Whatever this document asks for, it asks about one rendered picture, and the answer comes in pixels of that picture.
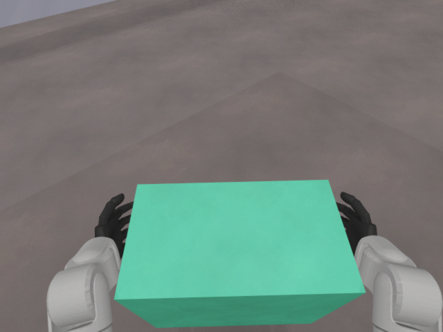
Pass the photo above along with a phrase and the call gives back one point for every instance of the carton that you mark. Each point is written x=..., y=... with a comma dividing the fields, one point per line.
x=236, y=254

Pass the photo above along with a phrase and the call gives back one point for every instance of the right robot forearm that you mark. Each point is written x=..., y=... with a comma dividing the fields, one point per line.
x=405, y=298

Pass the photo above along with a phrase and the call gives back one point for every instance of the left robot hand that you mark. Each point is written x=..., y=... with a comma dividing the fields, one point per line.
x=110, y=225

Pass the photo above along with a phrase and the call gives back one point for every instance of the right robot hand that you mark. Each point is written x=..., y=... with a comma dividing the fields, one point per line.
x=358, y=224

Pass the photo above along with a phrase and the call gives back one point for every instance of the left robot forearm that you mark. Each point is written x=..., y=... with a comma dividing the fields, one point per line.
x=78, y=298

